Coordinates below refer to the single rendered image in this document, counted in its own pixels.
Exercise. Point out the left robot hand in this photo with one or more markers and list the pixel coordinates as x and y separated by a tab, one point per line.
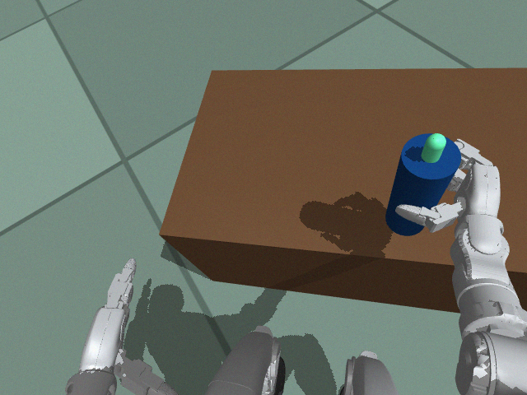
103	348

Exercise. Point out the right robot hand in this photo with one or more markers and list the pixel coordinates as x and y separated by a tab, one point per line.
477	192

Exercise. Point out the left robot arm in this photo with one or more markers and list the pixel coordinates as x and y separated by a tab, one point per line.
92	382

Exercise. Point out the right robot arm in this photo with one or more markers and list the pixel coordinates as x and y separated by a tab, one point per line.
493	326

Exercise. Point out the bottle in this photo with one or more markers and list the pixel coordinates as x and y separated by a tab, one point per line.
427	164

